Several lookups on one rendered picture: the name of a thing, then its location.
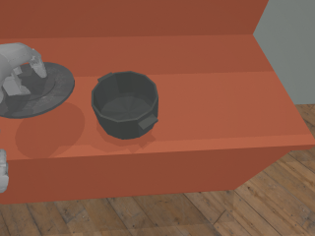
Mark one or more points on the knob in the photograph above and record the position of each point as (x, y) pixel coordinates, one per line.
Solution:
(30, 79)

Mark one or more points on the table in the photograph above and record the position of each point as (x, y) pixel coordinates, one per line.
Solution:
(223, 114)

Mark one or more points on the left robot forearm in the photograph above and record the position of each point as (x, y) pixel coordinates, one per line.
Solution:
(5, 71)

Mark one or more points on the lid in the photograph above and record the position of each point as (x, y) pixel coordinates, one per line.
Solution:
(57, 86)

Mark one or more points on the left robot hand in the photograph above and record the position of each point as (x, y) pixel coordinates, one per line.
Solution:
(18, 54)

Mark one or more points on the pot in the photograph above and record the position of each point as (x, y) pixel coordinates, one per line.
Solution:
(125, 104)

